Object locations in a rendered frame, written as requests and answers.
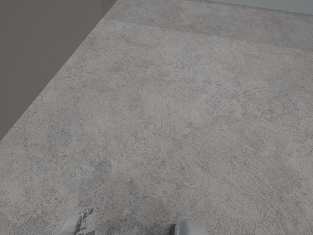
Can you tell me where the left robot hand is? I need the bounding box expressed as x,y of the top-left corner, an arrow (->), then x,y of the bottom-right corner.
60,207 -> 95,235

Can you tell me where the robot right thigh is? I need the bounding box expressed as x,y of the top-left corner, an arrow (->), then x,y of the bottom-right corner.
175,220 -> 210,235

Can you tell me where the robot right shin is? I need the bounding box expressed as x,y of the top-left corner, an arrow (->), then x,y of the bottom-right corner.
179,217 -> 192,223

